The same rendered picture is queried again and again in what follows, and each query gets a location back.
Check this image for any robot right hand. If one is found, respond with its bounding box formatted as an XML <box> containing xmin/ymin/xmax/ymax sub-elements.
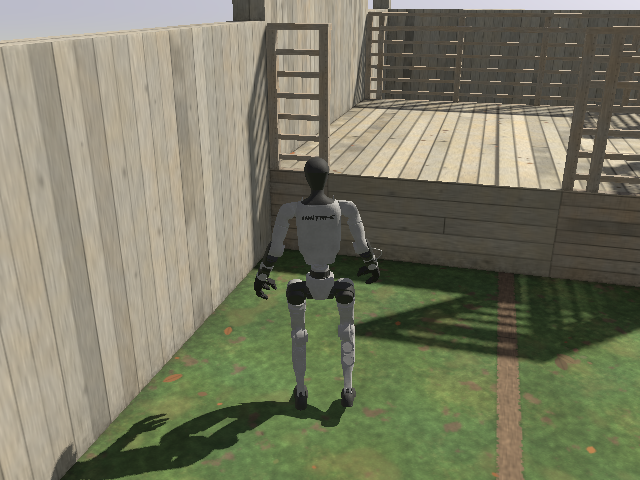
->
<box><xmin>357</xmin><ymin>266</ymin><xmax>380</xmax><ymax>284</ymax></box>

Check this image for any robot left hand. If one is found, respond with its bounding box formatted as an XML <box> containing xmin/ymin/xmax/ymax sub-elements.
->
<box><xmin>254</xmin><ymin>276</ymin><xmax>277</xmax><ymax>300</ymax></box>

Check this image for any left robot upper arm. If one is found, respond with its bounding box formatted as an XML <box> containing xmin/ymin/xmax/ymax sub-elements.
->
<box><xmin>268</xmin><ymin>202</ymin><xmax>297</xmax><ymax>257</ymax></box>

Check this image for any left robot shin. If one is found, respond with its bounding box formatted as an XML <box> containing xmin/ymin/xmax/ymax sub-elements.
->
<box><xmin>291</xmin><ymin>330</ymin><xmax>306</xmax><ymax>397</ymax></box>

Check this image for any left robot forearm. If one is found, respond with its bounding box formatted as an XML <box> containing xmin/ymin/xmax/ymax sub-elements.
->
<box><xmin>256</xmin><ymin>241</ymin><xmax>278</xmax><ymax>281</ymax></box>

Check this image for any right robot upper arm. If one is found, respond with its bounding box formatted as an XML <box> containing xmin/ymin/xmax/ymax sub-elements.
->
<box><xmin>338</xmin><ymin>200</ymin><xmax>369</xmax><ymax>254</ymax></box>

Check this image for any right robot forearm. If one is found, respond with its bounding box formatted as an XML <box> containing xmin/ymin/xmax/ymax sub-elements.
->
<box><xmin>359</xmin><ymin>238</ymin><xmax>378</xmax><ymax>270</ymax></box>

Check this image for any robot left foot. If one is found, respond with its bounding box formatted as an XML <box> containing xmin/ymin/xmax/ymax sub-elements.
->
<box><xmin>294</xmin><ymin>385</ymin><xmax>308</xmax><ymax>411</ymax></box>

